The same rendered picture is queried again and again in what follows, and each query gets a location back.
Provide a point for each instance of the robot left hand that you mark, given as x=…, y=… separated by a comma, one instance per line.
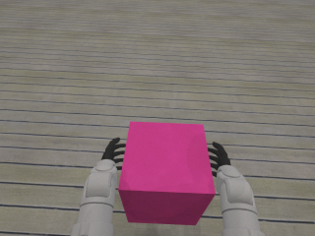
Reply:
x=110, y=152

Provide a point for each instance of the left robot forearm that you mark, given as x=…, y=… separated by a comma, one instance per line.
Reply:
x=97, y=202

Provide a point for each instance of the right robot forearm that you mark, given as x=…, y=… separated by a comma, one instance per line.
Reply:
x=237, y=203

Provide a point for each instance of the robot right hand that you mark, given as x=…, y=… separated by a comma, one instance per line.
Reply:
x=221, y=157

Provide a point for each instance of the carton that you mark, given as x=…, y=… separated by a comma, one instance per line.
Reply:
x=166, y=175

